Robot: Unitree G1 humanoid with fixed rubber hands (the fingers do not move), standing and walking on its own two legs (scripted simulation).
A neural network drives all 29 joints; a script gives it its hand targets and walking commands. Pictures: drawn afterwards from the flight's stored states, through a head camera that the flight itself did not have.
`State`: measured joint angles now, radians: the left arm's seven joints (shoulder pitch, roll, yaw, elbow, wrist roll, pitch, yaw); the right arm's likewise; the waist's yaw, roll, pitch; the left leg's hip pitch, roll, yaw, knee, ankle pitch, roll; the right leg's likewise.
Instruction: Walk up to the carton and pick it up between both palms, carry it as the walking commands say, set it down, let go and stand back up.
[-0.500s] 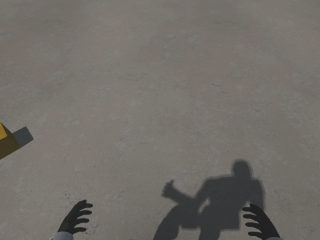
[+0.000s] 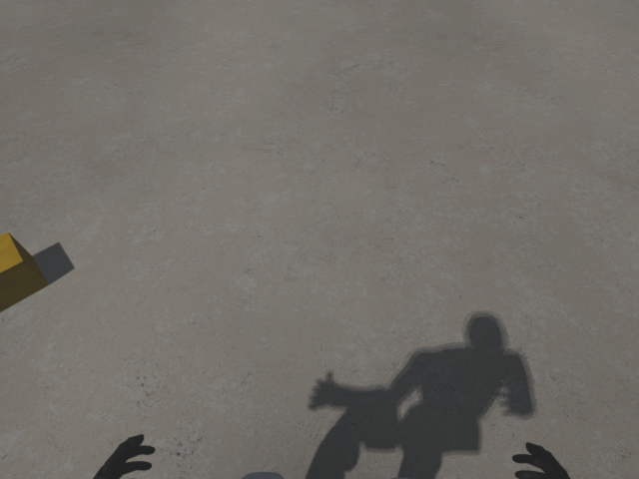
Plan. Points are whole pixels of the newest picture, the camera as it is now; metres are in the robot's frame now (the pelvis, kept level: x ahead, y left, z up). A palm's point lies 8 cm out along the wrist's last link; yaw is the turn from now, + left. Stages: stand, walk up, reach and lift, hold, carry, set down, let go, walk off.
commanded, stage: stand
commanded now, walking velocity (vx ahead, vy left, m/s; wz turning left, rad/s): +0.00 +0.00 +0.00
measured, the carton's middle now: (0, 273) +0.79 +1.17 -0.68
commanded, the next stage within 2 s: walk up in 1.96 s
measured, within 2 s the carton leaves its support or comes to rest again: neither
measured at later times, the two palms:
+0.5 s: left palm out of the picture +0.07 +0.29 -0.09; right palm out of the picture +0.09 -0.29 -0.10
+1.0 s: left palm out of the picture +0.08 +0.28 -0.09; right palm out of the picture +0.07 -0.31 -0.10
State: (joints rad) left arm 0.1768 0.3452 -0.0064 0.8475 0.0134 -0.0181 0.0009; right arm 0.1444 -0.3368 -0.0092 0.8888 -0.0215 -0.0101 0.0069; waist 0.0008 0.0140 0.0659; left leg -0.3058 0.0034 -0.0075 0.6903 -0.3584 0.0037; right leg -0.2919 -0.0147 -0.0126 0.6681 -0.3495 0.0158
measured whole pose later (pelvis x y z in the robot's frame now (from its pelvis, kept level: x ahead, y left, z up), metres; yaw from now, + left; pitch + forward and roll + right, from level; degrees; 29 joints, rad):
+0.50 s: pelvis -0.01 -0.01 +0.02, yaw +0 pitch -3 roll +0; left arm 0.13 0.35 -0.03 1.03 0.01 -0.02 -0.01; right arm 0.09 -0.35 0.00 1.05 -0.01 -0.01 0.01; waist 0.00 0.02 0.08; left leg -0.18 0.00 -0.01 0.44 -0.22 -0.01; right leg -0.17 -0.02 -0.02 0.44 -0.23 0.01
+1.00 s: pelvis +0.00 -0.01 +0.03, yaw +0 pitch -3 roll +0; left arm 0.10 0.35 -0.02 1.09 0.01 -0.01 0.00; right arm 0.10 -0.35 0.00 1.12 -0.01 -0.01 0.00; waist 0.00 0.01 0.06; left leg -0.13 0.01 -0.01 0.36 -0.18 -0.01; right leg -0.12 -0.01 -0.02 0.35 -0.18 0.00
